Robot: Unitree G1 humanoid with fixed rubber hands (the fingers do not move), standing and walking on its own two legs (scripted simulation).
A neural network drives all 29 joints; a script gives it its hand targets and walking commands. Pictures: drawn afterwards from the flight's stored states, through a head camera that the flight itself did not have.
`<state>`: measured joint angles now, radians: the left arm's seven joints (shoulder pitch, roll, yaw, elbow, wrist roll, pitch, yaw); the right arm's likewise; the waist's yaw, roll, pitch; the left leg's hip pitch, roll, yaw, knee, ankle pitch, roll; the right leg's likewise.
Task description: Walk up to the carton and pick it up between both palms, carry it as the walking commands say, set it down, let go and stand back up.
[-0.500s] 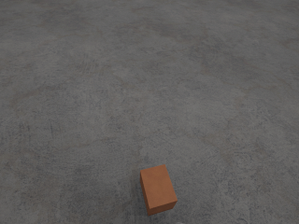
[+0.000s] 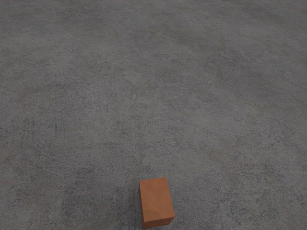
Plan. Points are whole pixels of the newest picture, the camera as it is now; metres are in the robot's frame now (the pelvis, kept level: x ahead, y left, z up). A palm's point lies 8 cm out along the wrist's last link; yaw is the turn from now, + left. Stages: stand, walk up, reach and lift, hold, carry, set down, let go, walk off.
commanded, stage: walk up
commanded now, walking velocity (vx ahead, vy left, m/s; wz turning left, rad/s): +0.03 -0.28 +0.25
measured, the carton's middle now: (154, 202) +0.39 -0.07 -0.67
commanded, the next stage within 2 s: none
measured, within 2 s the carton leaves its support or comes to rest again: neither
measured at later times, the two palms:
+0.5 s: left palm out of the picture -0.04 +0.13 -0.17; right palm out of the picture +0.10 -0.27 -0.12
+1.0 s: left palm out of the picture -0.02 +0.12 -0.13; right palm out of the picture +0.03 -0.32 -0.14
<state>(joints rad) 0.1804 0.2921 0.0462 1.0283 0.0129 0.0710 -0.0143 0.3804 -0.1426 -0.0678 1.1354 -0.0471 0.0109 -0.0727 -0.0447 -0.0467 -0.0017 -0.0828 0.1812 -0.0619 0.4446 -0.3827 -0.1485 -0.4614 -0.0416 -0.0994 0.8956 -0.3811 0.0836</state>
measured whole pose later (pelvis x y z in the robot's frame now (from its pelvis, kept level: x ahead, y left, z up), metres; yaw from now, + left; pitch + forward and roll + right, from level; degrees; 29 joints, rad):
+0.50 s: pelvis -0.01 -0.07 +0.00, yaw +4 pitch -3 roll -2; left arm 0.29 0.15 0.02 1.14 0.02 0.06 0.02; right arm 0.13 -0.08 -0.02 1.02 -0.01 0.01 -0.06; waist 0.03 -0.06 0.02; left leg -0.25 0.01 0.18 0.62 -0.33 0.11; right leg -0.36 -0.01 -0.14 0.78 -0.44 0.00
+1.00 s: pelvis +0.02 -0.09 +0.01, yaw +2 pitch -2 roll +1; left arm 0.33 0.12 -0.02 1.12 0.02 -0.02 0.06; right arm 0.24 -0.17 -0.03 1.16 -0.01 0.01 0.00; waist 0.02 0.00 0.04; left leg -0.32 0.02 0.07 0.70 -0.36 0.00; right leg -0.07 -0.06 -0.06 0.44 -0.33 0.02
